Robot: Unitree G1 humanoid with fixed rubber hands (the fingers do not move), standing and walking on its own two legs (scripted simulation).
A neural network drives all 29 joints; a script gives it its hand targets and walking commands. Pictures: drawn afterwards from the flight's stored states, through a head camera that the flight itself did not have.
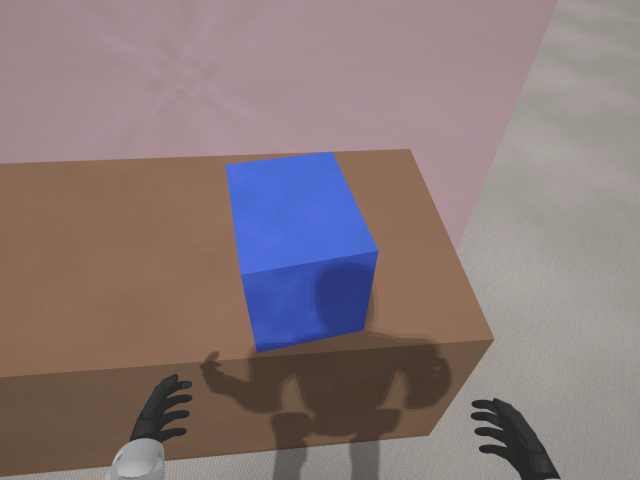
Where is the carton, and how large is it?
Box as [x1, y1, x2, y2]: [226, 151, 378, 352]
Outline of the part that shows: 331,151 226,165 240,272 257,352 363,329 378,250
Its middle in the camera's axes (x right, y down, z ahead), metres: -0.05 +0.01 +0.74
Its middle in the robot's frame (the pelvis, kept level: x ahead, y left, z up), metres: +0.54 +0.07 -0.08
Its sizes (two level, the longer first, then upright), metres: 0.271 0.207 0.231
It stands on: a pedestal, 0.57 m high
